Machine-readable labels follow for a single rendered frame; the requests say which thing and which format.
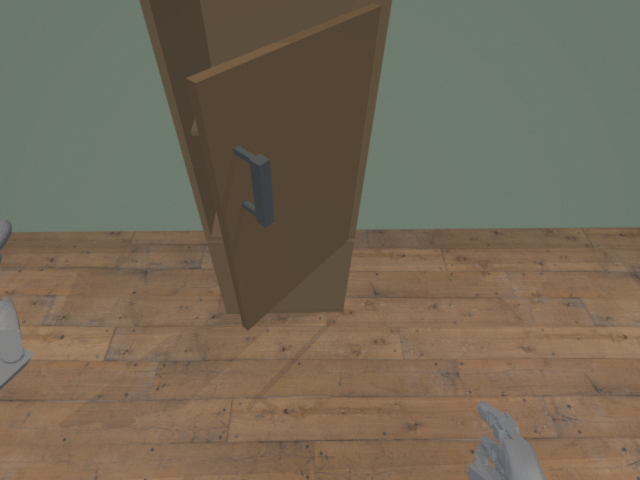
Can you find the right robot hand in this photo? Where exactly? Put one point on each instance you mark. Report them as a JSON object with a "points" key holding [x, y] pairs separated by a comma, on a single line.
{"points": [[514, 460]]}

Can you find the handle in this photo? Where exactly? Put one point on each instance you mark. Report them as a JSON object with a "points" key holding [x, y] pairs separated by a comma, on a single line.
{"points": [[262, 186]]}

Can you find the left robot hand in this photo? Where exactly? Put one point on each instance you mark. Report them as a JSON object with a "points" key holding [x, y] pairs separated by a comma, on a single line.
{"points": [[13, 357]]}

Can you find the cupboard door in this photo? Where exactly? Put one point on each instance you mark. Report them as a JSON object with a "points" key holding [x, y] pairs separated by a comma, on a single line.
{"points": [[301, 102]]}

